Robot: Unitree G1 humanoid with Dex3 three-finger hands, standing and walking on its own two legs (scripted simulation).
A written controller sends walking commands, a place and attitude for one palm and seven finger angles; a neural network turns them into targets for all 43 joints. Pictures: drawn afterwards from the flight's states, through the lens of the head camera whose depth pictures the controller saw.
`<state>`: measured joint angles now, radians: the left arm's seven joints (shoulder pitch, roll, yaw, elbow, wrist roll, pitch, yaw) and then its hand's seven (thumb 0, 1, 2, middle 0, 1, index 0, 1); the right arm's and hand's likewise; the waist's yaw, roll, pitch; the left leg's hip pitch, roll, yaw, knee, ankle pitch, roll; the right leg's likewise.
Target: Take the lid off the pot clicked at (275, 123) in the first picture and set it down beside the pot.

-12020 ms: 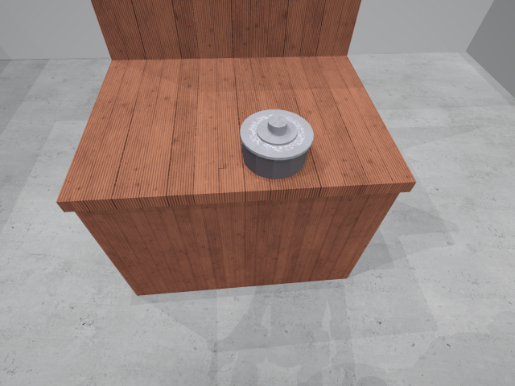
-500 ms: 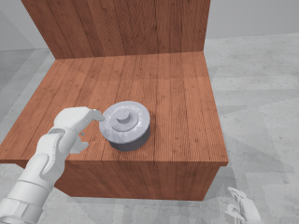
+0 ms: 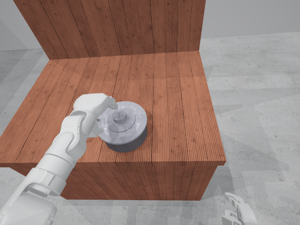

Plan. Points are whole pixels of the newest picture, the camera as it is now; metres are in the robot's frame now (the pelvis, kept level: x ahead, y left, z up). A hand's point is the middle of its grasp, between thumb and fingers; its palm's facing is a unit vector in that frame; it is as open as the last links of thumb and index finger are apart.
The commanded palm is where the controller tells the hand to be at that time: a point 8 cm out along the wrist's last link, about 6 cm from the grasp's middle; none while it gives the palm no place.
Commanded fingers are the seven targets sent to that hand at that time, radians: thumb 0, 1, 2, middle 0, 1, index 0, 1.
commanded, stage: move the open hand above the knob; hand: left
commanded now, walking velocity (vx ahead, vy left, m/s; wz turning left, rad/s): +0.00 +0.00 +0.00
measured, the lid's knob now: (119, 116) +0.45 +0.13 +0.00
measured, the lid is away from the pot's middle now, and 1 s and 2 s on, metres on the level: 0.00 0.00 0.00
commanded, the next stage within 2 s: lower the open fingers around the knob in 1.28 s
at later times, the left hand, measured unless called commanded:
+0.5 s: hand (115, 107) +0.43 +0.13 +0.07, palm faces -0.31 -0.05 -0.95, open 10.0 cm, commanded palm +0.42 +0.14 +0.13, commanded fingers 0.00 -0.23 1.28 -0.82 -0.08 -0.82 -0.08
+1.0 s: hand (111, 108) +0.43 +0.14 +0.06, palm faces -0.33 -0.05 -0.94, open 10.0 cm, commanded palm +0.42 +0.14 +0.13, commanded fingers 0.00 -0.23 1.28 -0.82 -0.08 -0.82 -0.08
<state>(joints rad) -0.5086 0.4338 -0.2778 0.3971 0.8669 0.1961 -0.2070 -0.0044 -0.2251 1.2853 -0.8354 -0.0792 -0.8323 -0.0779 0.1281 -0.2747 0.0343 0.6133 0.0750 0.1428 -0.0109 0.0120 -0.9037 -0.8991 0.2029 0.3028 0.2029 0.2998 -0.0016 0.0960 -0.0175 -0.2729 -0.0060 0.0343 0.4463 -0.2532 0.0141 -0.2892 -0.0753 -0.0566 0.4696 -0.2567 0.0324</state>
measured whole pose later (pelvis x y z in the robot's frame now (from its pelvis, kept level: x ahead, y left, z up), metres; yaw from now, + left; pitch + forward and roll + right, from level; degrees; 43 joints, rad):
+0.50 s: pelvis +0.00 +0.00 +0.00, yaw -1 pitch +7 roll +1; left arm -0.73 0.34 -0.31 0.65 0.89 0.26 -0.18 0.00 -0.22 1.29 -0.83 -0.08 -0.83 -0.08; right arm 0.15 -0.27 0.02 0.65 0.07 0.15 -0.02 0.01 -0.90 -0.90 0.20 0.30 0.20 0.30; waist -0.03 0.09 -0.04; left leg -0.32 0.00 0.05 0.46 -0.27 0.01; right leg -0.35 -0.07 -0.04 0.50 -0.27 0.03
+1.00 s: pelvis +0.00 +0.00 +0.00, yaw -1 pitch +7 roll +0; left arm -0.75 0.35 -0.31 0.70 0.89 0.23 -0.18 0.00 -0.22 1.29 -0.83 -0.08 -0.83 -0.08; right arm 0.16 -0.27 0.02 0.65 0.07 0.15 -0.03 0.01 -0.90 -0.90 0.20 0.30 0.20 0.30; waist -0.03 0.08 -0.05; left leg -0.32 0.00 0.05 0.46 -0.26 0.02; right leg -0.35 -0.07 -0.04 0.48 -0.26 0.03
